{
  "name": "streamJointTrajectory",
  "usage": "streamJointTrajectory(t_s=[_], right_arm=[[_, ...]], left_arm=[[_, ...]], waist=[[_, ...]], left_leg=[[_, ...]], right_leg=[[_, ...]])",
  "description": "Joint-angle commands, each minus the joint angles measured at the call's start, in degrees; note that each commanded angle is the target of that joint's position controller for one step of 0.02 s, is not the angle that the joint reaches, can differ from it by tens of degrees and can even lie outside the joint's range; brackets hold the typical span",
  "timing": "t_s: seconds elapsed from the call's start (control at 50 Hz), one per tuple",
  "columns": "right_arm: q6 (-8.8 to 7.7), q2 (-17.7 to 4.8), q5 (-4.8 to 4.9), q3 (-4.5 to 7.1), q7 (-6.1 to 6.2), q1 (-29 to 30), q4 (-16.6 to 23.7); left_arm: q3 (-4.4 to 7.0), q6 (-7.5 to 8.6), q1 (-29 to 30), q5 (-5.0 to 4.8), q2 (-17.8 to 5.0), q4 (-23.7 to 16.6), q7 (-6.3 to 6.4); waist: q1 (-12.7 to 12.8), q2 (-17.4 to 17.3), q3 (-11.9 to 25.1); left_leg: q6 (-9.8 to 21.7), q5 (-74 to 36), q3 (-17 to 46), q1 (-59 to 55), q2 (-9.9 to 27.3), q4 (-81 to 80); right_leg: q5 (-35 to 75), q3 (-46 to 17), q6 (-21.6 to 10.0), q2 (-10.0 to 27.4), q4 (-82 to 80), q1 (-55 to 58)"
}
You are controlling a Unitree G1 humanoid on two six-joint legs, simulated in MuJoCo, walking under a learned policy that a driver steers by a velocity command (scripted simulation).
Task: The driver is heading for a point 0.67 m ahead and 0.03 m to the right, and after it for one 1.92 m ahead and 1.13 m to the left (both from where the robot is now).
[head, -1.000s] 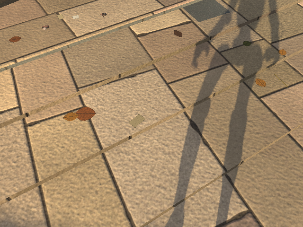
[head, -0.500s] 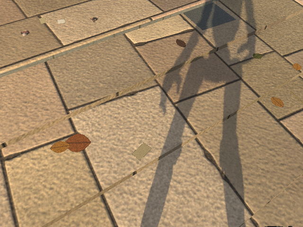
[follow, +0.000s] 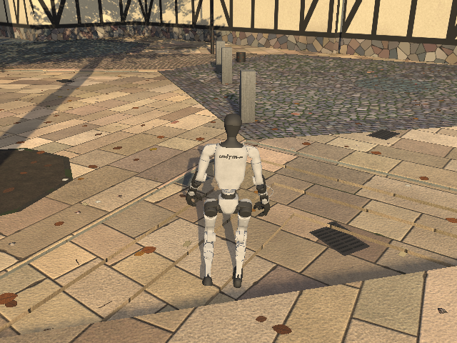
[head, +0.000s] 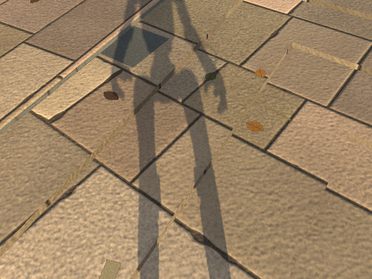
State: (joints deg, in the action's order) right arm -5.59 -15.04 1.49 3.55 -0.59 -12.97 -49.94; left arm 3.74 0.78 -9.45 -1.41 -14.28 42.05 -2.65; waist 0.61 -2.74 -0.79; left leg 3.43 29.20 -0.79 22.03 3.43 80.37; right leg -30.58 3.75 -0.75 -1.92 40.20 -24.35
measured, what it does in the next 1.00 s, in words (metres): walks ahead: left foot, then right foot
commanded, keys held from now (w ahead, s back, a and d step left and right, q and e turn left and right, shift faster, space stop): w+e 0.42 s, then w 0.10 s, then w+q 0.48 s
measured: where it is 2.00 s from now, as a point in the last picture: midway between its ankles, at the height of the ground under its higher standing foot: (227, 161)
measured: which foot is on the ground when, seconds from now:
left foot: up 0.00-0.34, down 0.36-0.82, up 0.84-1.00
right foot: down 0.00-0.36, up 0.38-0.80, down 0.82-1.00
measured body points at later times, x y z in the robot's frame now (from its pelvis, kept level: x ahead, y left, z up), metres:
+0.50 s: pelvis +0.27 +0.01 +0.04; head +0.30 +0.01 +0.49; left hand +0.51 +0.22 -0.06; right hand +0.29 -0.29 -0.06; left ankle +0.36 +0.10 -0.69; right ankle +0.19 -0.10 -0.61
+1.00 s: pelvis +0.50 -0.11 +0.05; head +0.52 -0.13 +0.50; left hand +0.66 +0.13 -0.05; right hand +0.56 -0.41 -0.07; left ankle +0.53 +0.05 -0.60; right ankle +0.49 -0.21 -0.69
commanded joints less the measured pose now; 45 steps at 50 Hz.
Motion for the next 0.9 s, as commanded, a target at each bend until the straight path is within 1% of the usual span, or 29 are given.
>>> streamJointTrajectory(t_s=[0.02, 0.04, 0.06, 0.1, 0.12, 0.16, 0.24, 0.3, 0.32, 0.34, 0.36, 0.38, 0.4, 0.42, 0.44, 0.46, 0.52, 0.56, 0.6, 0.64, 0.72, 0.76, 0.78, 0.8, 0.82, 0.84, 0.86, 0.88, 0.9], right_arm=[[-1.67, -5.9, -0.09, 0.6, 0.24, 5.4, 10.9], [-0.55, -6.6, -0.65, 0.97, 0.13, 3.5, 10.3], [0.19, -6.7, -1.18, 1.15, 0.12, 3.0, 10.2], [0.67, -5.9, -2.33, 0.98, 0.04, 9.4, 12.5], [0.85, -3.9, -2.48, 0.42, 0.06, 12.2, 13.8], [1.06, -1.6, -1.7, -0.41, -0.16, 16.6, 15.6], [0.62, -3.8, -0.6, 0.34, -1.31, 21.0, 17.6], [0.2, -6.9, -0.18, 1.65, -1.56, 15.1, 16.4], [0.2, -8.4, -0.14, 2.52, -1.15, 9.8, 15.0], [0.44, -10.2, -0.35, 3.68, -0.39, -0.3, 12.1], [0.54, -11.8, -1.38, 3.91, 0.33, -11.3, 9.7], [0.05, -14.5, -3.75, 3.6, -0.39, -7.0, 10.4], [-0.43, -10.6, -3.1, 2.93, -0.57, -1.3, 12.5], [-0.65, -7.0, -1.79, 2.0, -0.36, 2.4, 13.3], [-0.72, -5.7, -1.66, 1.65, -0.48, 3.1, 12.5], [-0.95, -5.3, -2.12, 1.62, -0.62, 3.4, 11.6], [-2.04, -5.4, -1.89, 1.63, -0.29, 0.9, 9.6], [-2.27, -7.2, -1.33, 2.01, -0.09, -1.9, 8.1], [-1.66, -8.4, -0.56, 2.17, 0.27, -2.9, 7.6], [-0.88, -9.4, -0.07, 2.23, 0.48, -3.9, 7.3], [0.45, -10.8, 0.42, 2.62, 0.77, -8.9, 5.7], [1.08, -11.3, 0.59, 2.75, 1.14, -8.6, 5.4], [1.2, -10.7, 0.55, 2.44, 1.22, -7.8, 5.5], [1.06, -8.6, 0.24, 1.7, 1.19, -7.5, 5.6], [0.82, -4.4, -0.81, 0.05, 1.07, -6.2, 7.4], [-0.11, -0.6, 0.47, -1.08, 1.24, -11.4, 9.7], [-0.14, -6.2, 1.56, 0.24, 1.47, -10.3, 8.6], [0.19, -8.2, 1.59, 0.97, 1.45, -6.9, 9.2], [0.65, -7.5, 0.94, 1.02, 1.57, -5.6, 9.2]], left_arm=[[1.05, 2.52, -3.3, 0.82, -8.0, -1.5, 0.09], [0.85, 2.93, 0.3, 1.01, -7.5, -2.5, 0.35], [1.14, 3.11, 2.4, 1.06, -8.8, -3.2, 0.93], [1.11, 3.84, 0.0, 0.73, -8.6, -2.3, 2.26], [1.12, 3.91, -2.5, 0.53, -8.4, -1.3, 2.91], [1.17, 3.8, -6.7, 0.15, -7.6, -0.1, 3.63], [2.09, 3.53, -8.2, -0.35, -9.3, 0.3, 4.05], [2.83, 2.96, -4.8, 0.29, -10.2, -0.3, 3.99], [2.91, 2.75, -3.0, 0.75, -10.1, -0.8, 3.72], [2.33, 2.63, -1.4, 1.21, -8.3, -1.3, 3.41], [0.76, 2.61, -1.5, 2.12, -3.8, -2.7, 2.97], [-0.37, 3.27, -11.9, -1.09, 2.4, -4.4, 2.75], [0.76, 3.66, -11.9, -2.85, -4.4, -3.1, 2.15], [1.81, 3.49, -6.0, -2.43, -8.7, -4.5, 1.94], [1.84, 3.19, -3.4, -1.01, -8.4, -4.8, 2.1], [1.78, 3.08, -3.1, 0.08, -7.1, -4.8, 2.24], [1.05, 2.34, -2.9, -0.26, -4.5, -4.6, 2.29], [0.47, 2.55, 0.9, 0.7, -3.7, -6.0, 2.39], [-0.29, 3.17, 4.4, 1.12, -2.6, -6.8, 2.1], [-0.79, 3.75, 7.8, 0.85, -1.9, -7.1, 1.7], [-0.63, 4.55, 12.9, -0.06, -3.0, -8.3, 0.73], [0.09, 5.13, 10.9, -0.23, -4.7, -8.0, 0.53], [0.81, 5.45, 6.5, 0.05, -5.9, -6.7, 0.72], [2.15, 5.65, -0.5, 0.48, -8.5, -4.5, 1.32], [3.5, 5.66, -10.8, 1.53, -12.9, -3.0, 2.13], [4.19, 5.21, -13.2, 2.65, -17.1, -2.6, 1.92], [3.01, 5.48, -12.6, 2.09, -11.6, -2.4, 1.62], [1.88, 5.71, -9.9, 1.38, -8.3, -2.4, 1.57], [1.06, 5.83, -6.4, 1.35, -5.9, -2.3, 1.38]], waist=[[-1.9, 8.0, 1.8], [-4.1, 6.8, 2.2], [-5.5, 5.2, 2.6], [-4.0, 3.2, 1.2], [-3.0, 3.7, 1.5], [-0.9, 5.0, 2.8], [0.1, 8.1, 3.1], [-3.0, 9.8, 4.2], [-5.7, 10.6, 6.2], [-10.3, 9.5, 10.4], [-13.9, 2.1, 17.1], [-3.9, -20.0, 16.9], [-2.8, -16.3, 11.3], [-3.1, -9.2, 4.5], [-2.2, -3.0, 2.6], [-1.0, -1.2, 2.1], [-0.5, -0.7, 1.3], [-0.9, 1.2, 0.5], [-1.6, 1.4, 0.2], [-3.0, 0.0, -0.2], [-5.2, -1.9, -1.0], [-3.1, -2.9, -0.4], [-0.2, -2.9, 1.5], [3.0, -1.9, 5.2], [7.5, 5.3, 13.5], [4.9, 19.8, 18.3], [5.8, 14.2, 15.4], [5.1, 11.2, 9.7], [3.2, 8.6, 6.9]], left_leg=[[-0.9, -9.5, 4.9, 29.5, 2.1, 1.4], [-1.4, -11.5, 4.9, 24.0, 3.4, -1.6], [-2.1, -13.6, 3.8, 20.5, 3.1, -5.2], [-3.6, -21.0, 0.7, 17.7, 1.4, -14.4], [-4.2, -24.0, -0.2, 17.0, 0.3, -19.6], [-4.8, -28.8, -0.4, 15.2, -1.6, -31.2], [-5.0, -29.6, 1.0, 12.9, -2.3, -43.9], [-3.2, -24.1, 1.3, 6.3, -1.7, -45.6], [-2.4, -21.5, -0.4, -0.6, -3.0, -46.4], [-1.3, -20.5, -2.1, -13.5, -4.0, -47.7], [1.1, -14.6, 7.3, -32.1, 4.1, -46.6], [9.1, 2.2, 39.2, -39.1, 14.9, -62.1], [12.4, 17.3, 46.9, -31.2, 18.4, -69.7], [11.6, 14.4, 38.4, -23.2, 18.1, -70.1], [10.3, 5.0, 30.6, -16.9, 15.4, -69.0], [9.1, -1.7, 25.0, -13.1, 12.7, -69.2], [9.3, -16.0, 14.1, -11.2, 10.0, -71.4], [10.9, -20.7, 12.0, -12.4, 10.0, -72.3], [11.0, -23.4, 9.6, -13.0, 8.9, -72.5], [10.1, -25.1, 6.9, -12.1, 7.3, -71.6], [9.3, -22.5, 9.6, -14.8, 9.2, -68.1], [8.0, -20.5, 11.8, -14.8, 10.6, -65.8], [6.9, -22.5, 11.2, -13.4, 9.7, -62.6], [5.1, -26.6, 8.9, -9.9, 6.6, -54.4], [2.3, -17.2, 4.6, -0.6, 2.0, -35.7], [-0.2, 2.4, 2.5, 18.9, -4.3, -18.6], [-0.3, 1.5, 7.8, 24.5, -2.1, -10.1], [0.0, -3.5, 8.5, 25.8, -0.3, -8.2], [-0.4, -8.1, 8.1, 24.0, 1.5, -8.9]], right_leg=[[9.2, -35.2, -15.6, 19.2, -26.7, 20.3], [11.5, -29.6, -13.5, 16.3, -27.2, 15.0], [14.5, -25.5, -12.2, 13.9, -28.2, 11.4], [24.0, -17.5, -10.8, 9.9, -29.6, 7.2], [26.0, -15.4, -10.3, 9.0, -29.6, 7.4], [26.1, -13.4, -9.3, 7.9, -28.9, 11.0], [22.8, -16.4, -8.9, 11.6, -27.5, 18.9], [27.4, -17.8, -7.4, 13.6, -23.5, 22.1], [34.2, -16.7, -6.3, 12.3, -18.8, 21.1], [40.1, -13.9, -4.3, 8.2, -7.8, 16.8], [25.6, -12.3, -1.6, 3.8, 10.9, 3.9], [-3.2, -12.8, 0.3, -3.9, 27.3, -15.2], [0.5, -13.8, -0.7, -0.2, 35.7, -21.1], [6.2, -11.5, -1.9, 2.8, 35.9, -21.2], [9.7, -11.1, -2.3, 5.1, 34.2, -17.8], [11.7, -11.8, -2.6, 6.5, 31.5, -14.8], [14.7, -10.8, -2.0, 7.1, 24.5, -11.4], [17.8, -9.6, -0.9, 7.4, 17.5, -13.2], [23.0, -7.3, 0.3, 7.4, 8.7, -12.3], [27.2, -5.5, 1.5, 6.0, 0.6, -8.7], [27.7, -5.3, 2.1, 4.0, -9.1, -5.4], [25.4, -5.5, 0.7, 3.4, -12.4, -0.3], [25.2, -4.4, -0.5, 2.8, -13.8, 6.3], [25.3, -5.5, -2.2, 3.8, -14.1, 16.9], [23.6, -16.9, -5.8, 14.9, -14.8, 31.5], [10.4, -39.8, -13.4, 26.2, -20.9, 44.6], [2.2, -43.3, -14.0, 25.5, -23.9, 41.5], [4.9, -35.2, -12.3, 23.9, -24.6, 36.2], [11.3, -28.6, -10.9, 21.3, -25.7, 30.8]])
